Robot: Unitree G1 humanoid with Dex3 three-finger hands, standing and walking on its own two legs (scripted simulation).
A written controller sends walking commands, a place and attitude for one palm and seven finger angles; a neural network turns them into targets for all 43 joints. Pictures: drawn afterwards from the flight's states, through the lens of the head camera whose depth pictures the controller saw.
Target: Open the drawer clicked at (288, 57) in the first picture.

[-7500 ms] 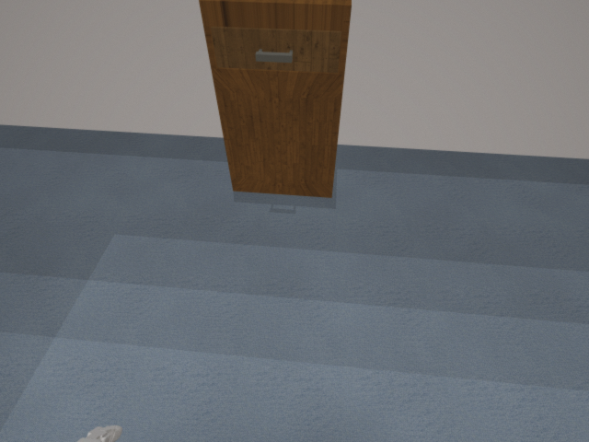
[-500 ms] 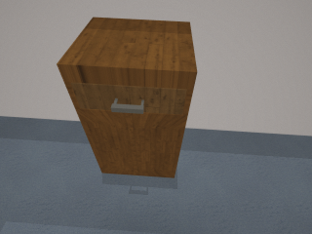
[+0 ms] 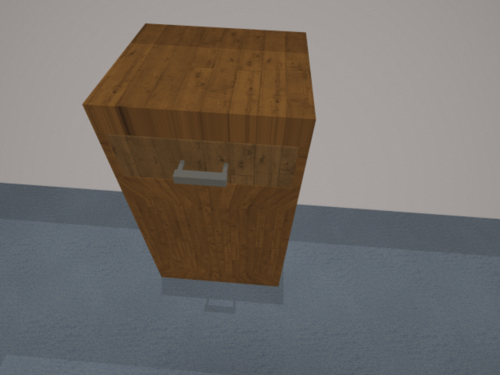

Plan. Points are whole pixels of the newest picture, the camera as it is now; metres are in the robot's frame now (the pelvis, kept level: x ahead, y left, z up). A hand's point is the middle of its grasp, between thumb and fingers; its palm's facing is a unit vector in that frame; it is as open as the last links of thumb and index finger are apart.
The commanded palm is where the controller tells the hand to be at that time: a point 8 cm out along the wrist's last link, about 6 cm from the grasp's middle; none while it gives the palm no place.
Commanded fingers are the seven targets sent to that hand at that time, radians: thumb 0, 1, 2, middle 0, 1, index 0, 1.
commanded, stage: look again from close up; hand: left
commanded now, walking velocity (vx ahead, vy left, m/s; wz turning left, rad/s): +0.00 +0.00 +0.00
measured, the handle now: (202, 171) +0.57 +0.15 -0.06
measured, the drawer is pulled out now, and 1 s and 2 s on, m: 0.00 0.00 0.00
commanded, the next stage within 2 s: raise the hand with hooked fingers in 0.24 s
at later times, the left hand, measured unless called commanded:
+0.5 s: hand (140, 366) +0.15 +0.19 -0.08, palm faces -0.09 -0.75 -0.66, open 7.4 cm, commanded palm +0.12 +0.20 -0.05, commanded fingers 0.00 0.69 0.81 -0.22 -0.44 -0.22 -0.44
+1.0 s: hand (139, 324) +0.20 +0.19 -0.03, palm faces +0.09 -0.07 -0.99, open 10.0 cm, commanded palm +0.17 +0.20 +0.02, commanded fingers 0.00 0.11 0.56 -0.26 -0.81 -0.26 -0.81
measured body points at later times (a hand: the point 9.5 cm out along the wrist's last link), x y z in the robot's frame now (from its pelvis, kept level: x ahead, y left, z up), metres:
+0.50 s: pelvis +0.01 -0.02 -0.01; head +0.02 -0.05 +0.44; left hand +0.15 +0.22 -0.04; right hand +0.09 -0.27 -0.15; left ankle +0.02 +0.09 -0.74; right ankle -0.02 -0.12 -0.74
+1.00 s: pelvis -0.03 -0.06 -0.06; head +0.00 -0.09 +0.39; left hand +0.19 +0.19 +0.02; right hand +0.21 -0.24 -0.15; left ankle +0.02 +0.09 -0.74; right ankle -0.03 -0.12 -0.74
